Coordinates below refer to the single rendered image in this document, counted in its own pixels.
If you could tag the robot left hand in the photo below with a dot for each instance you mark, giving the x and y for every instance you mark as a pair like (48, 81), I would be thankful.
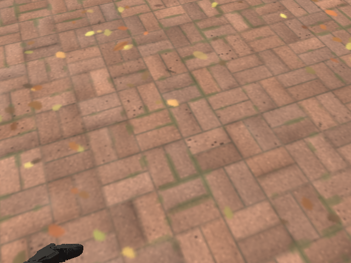
(56, 253)

